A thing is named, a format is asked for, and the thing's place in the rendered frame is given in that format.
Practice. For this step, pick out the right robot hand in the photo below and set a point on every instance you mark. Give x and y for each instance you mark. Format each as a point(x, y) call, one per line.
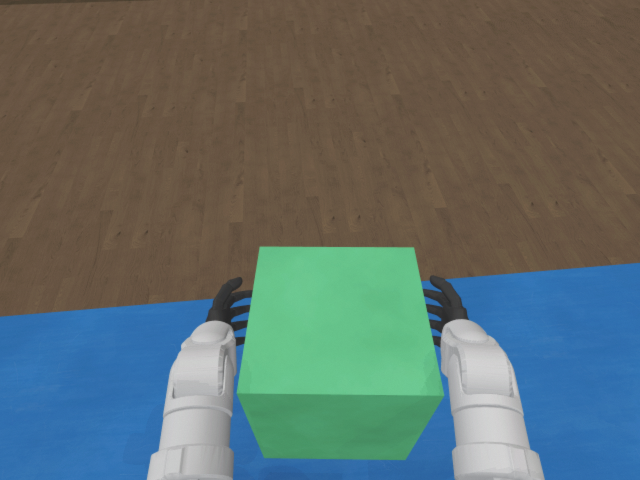
point(449, 300)

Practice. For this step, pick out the right robot forearm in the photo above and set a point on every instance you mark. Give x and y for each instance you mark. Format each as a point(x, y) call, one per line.
point(490, 432)

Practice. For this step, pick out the left robot hand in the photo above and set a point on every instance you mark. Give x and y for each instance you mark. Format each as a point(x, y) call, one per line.
point(221, 310)

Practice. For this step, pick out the left robot forearm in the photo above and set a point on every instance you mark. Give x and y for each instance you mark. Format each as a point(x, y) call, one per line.
point(195, 436)

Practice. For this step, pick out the carton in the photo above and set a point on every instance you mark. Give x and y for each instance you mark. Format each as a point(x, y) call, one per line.
point(339, 360)

